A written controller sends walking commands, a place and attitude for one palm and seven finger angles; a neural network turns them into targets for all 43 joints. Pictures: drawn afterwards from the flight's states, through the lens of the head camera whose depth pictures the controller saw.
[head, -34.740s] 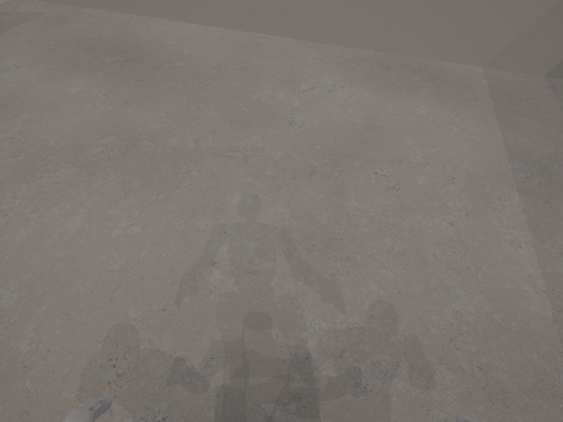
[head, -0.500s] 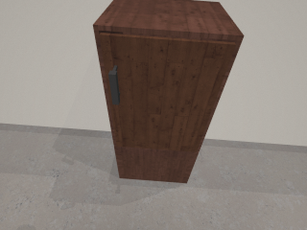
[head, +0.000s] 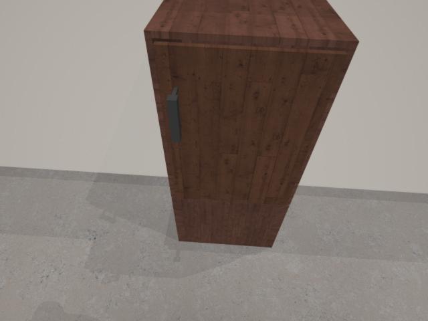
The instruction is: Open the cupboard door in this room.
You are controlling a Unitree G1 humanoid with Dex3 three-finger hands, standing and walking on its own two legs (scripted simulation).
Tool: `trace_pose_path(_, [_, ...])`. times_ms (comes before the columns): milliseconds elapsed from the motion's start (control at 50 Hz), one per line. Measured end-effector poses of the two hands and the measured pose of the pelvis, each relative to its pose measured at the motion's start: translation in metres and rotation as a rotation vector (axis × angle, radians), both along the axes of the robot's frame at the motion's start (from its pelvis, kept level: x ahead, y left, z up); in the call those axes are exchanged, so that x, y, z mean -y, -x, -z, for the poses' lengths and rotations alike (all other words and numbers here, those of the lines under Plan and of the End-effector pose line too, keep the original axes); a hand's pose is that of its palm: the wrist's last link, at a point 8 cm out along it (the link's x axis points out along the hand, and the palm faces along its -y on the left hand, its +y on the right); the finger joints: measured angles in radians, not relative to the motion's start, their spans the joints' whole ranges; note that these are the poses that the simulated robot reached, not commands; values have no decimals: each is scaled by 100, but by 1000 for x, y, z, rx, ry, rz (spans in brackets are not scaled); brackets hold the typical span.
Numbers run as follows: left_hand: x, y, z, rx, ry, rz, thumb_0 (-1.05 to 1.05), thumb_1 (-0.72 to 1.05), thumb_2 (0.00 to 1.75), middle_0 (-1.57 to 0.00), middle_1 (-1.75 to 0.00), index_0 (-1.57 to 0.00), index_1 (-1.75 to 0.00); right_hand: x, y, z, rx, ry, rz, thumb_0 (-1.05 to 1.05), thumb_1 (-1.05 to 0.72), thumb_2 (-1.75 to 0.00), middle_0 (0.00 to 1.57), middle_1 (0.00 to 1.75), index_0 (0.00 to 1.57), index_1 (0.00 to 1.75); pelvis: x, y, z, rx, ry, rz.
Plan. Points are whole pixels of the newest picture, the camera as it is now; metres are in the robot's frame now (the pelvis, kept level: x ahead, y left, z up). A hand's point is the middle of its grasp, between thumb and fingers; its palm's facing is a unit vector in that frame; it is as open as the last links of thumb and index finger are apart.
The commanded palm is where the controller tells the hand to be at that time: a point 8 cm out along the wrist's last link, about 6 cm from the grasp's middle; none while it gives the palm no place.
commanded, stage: come to a stop and stand still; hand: left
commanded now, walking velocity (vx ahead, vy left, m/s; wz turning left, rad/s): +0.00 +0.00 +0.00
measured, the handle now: (176, 114) +0.59 +0.14 +0.06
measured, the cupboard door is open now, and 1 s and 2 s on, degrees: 0 0 0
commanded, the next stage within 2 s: look again from close up in 0.34 s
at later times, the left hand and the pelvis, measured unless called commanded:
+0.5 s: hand out of the picture +0.06 +0.21 -0.17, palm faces -0.03 -0.96 -0.26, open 7.4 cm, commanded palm none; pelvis +0.02 +0.00 +0.00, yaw -1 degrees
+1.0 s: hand out of the picture +0.06 +0.21 -0.17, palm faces -0.03 -0.96 -0.26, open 7.4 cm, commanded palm +0.12 +0.25 -0.07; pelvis +0.02 +0.00 +0.00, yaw -1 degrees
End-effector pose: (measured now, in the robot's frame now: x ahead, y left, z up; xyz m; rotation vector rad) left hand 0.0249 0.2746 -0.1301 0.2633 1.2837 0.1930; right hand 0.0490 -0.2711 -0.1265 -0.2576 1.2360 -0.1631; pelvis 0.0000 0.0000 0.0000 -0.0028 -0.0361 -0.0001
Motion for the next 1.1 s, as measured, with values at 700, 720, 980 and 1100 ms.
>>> trace_pose_path(700, [14, -34, 2, 15, 27, 28, 0, 90, 90, -20, -30, -20, -30, -7, -8, 0, -29, -17, 36, 1, -91, -90, 21, 30, 20, 30, 2, -18, -4, 7, -1, 14])
trace_pose_path(720, [14, -34, 2, 13, 27, 27, 0, 90, 90, -20, -30, -20, -30, -7, -8, 0, -32, -16, 37, 1, -91, -90, 21, 30, 20, 30, 2, -18, -4, 7, -1, 14])
trace_pose_path(980, [19, -26, 4, -17, 38, 19, 0, 90, 90, -20, -30, -20, -30, -3, -3, -1, -53, -10, 42, 1, -91, -90, 20, 30, 20, 30, 4, -21, -5, 4, -1, 14])
trace_pose_path(1100, [14, -86, -49, 480, 24, -121, 1, 89, 89, -20, -31, -20, -31, -8, -28, -10, 179, 2, 13, 1, -91, -90, 20, 30, 20, 30, 6, -18, 1, 11, -11, 5])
